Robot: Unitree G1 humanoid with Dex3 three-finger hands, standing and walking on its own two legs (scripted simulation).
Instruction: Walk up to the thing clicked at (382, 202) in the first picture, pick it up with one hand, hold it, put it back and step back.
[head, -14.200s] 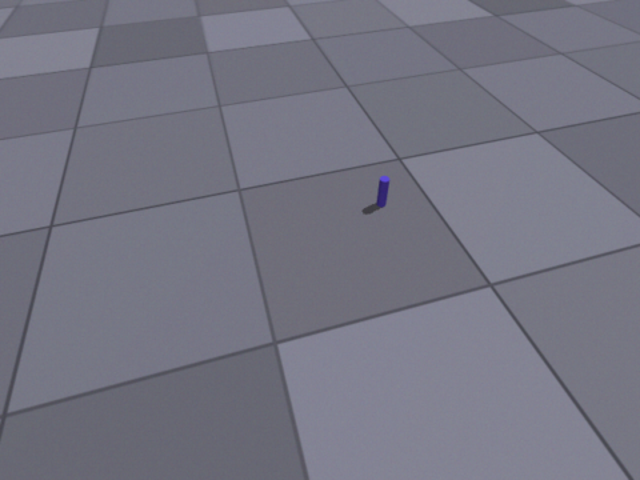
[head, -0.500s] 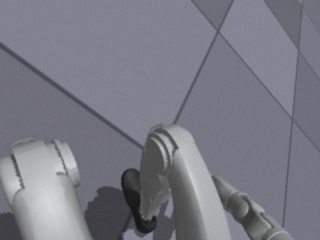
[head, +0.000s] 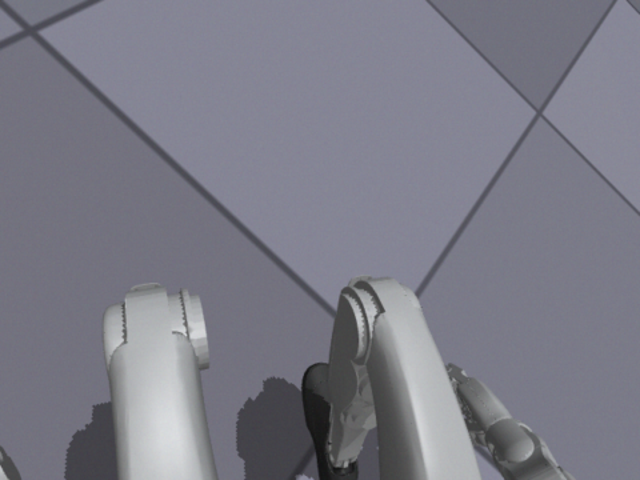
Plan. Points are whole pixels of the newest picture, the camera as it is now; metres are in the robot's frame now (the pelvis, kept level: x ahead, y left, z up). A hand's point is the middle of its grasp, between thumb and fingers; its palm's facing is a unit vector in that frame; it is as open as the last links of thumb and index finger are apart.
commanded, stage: settle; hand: left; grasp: from the side
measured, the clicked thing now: out of the picture +0.38 +0.42 -0.10
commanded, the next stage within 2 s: lift in 1.90 s
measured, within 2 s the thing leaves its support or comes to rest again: neither
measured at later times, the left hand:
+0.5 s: hand out of the picture +0.39 +0.39 +0.00, palm faces +0.52 -0.85 -0.06, open 5.6 cm
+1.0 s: hand out of the picture +0.39 +0.38 +0.03, palm faces +0.53 -0.85 -0.07, open 5.6 cm
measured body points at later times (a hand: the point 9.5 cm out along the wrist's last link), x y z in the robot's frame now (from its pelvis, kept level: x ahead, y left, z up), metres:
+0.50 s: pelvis +0.01 -0.01 +0.03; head +0.22 +0.09 +0.42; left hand +0.36 +0.44 +0.01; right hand +0.18 -0.26 -0.08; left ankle +0.08 +0.13 -0.28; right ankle +0.11 -0.11 -0.28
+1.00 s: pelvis +0.00 -0.01 +0.06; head +0.20 +0.08 +0.45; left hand +0.36 +0.43 +0.04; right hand +0.17 -0.26 -0.06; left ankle +0.08 +0.13 -0.28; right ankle +0.11 -0.11 -0.28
